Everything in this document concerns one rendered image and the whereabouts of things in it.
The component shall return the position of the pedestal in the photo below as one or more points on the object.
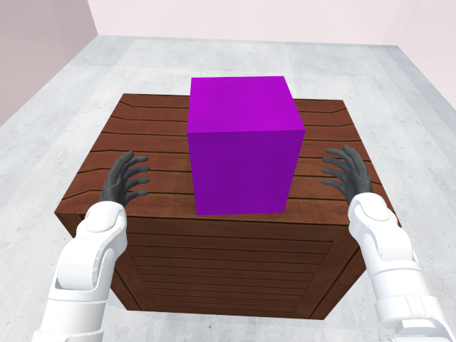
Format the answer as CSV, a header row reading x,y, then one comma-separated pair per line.
x,y
293,264

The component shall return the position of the robot left forearm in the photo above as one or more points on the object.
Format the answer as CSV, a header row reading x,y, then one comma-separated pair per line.
x,y
83,275

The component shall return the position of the carton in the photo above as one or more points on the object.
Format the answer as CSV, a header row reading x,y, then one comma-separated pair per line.
x,y
244,136

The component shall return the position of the robot right forearm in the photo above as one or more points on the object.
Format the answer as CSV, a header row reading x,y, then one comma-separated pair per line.
x,y
404,301

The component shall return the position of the robot right hand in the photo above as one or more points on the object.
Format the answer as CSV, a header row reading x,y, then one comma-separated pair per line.
x,y
355,176

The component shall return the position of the robot left hand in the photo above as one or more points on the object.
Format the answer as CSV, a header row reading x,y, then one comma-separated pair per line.
x,y
117,184

